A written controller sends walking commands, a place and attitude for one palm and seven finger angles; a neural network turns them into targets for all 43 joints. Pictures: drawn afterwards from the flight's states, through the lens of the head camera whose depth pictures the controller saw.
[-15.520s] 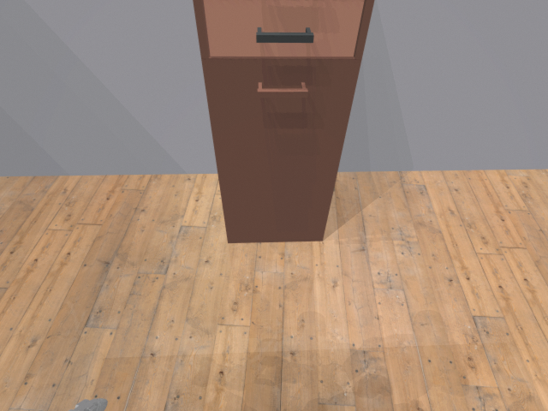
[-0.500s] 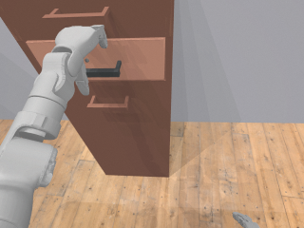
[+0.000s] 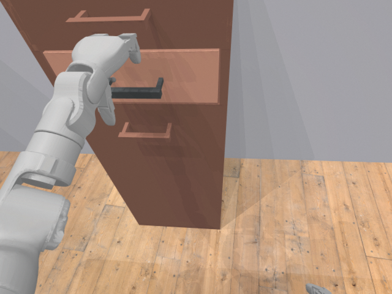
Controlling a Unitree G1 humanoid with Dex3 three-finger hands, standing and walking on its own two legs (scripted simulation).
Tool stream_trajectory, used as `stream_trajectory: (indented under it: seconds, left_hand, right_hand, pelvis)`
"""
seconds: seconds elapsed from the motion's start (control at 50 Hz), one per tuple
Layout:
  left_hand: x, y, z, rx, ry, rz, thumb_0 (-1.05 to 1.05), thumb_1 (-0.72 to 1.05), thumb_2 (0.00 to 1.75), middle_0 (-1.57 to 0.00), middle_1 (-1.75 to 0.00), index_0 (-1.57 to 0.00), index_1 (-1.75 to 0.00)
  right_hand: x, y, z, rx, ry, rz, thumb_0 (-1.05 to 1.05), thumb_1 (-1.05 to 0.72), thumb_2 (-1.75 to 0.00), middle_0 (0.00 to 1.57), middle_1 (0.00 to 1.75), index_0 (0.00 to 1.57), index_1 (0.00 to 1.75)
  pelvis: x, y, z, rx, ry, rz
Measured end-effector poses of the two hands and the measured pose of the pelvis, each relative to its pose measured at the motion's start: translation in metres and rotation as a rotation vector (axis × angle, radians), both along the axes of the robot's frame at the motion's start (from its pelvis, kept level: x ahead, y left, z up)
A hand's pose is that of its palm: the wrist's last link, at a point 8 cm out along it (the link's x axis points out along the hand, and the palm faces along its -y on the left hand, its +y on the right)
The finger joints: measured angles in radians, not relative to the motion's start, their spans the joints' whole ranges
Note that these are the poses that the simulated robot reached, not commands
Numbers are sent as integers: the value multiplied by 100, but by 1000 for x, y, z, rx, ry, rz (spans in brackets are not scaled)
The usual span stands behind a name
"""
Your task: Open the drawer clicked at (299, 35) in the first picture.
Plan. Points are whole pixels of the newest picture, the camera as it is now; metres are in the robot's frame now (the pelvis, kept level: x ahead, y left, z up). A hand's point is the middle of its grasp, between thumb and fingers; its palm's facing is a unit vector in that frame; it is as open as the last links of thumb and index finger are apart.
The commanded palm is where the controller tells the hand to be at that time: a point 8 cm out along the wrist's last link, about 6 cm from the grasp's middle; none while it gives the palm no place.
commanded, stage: move the hooked fingers above the handle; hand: left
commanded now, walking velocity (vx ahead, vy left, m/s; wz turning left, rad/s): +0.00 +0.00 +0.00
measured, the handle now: (132, 87) +0.52 +0.17 +0.15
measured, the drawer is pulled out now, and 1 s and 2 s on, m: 0.00 0.00 0.00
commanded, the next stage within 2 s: lower the fingers behind the handle in 0.40 s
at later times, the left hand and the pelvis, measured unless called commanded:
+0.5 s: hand (114, 82) +0.46 +0.18 +0.21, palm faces +0.00 -0.02 -1.00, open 13.8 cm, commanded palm +0.44 +0.18 +0.28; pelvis +0.00 +0.00 +0.00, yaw +0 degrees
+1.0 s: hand (123, 97) +0.46 +0.17 +0.17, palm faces -0.01 -0.03 -1.00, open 13.8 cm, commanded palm +0.44 +0.18 +0.24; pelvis +0.00 +0.00 +0.00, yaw +0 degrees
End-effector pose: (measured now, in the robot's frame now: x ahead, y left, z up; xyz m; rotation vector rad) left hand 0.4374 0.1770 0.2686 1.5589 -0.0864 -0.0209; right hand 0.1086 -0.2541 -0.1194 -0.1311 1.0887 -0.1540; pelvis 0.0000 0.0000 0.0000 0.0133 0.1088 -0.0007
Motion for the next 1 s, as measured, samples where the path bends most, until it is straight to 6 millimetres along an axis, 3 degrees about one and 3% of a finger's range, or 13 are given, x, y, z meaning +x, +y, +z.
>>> stream_trajectory:
  seconds: [0.18,0.36,0.52,0.74,1.0]
  left_hand:
    - [5,-11,-3,-9,25,-11,0,-49,30,-32,-120,-32,-120]
    - [6,6,-1,8,29,31,0,-49,30,-32,-120,-32,-120]
    - [4,1,-8,-10,45,-10,0,-49,30,-32,-120,-32,-120]
    - [7,-3,-17,-21,24,-16,0,-49,30,-32,-120,-32,-120]
    - [0,-7,-40,-15,51,-22,0,-49,30,-32,-120,-32,-120]
  right_hand:
    - [9,8,3,15,-47,5,0,-91,-90,20,30,20,30]
    - [-6,3,-1,6,-4,-11,0,-91,-90,20,30,20,30]
    - [-14,-4,-2,-17,31,-17,0,-91,-90,20,30,20,30]
    - [-8,-3,-1,-7,12,-23,0,-91,-90,19,30,20,30]
    - [4,4,-2,3,-9,-4,0,-91,-90,20,30,20,30]
  pelvis:
    - [-3,0,0,3,-2,-9]
    - [-2,-2,0,3,2,-10]
    - [-1,-2,0,0,-1,-3]
    - [1,-1,0,1,13,-15]
    - [-1,-3,-2,1,9,-6]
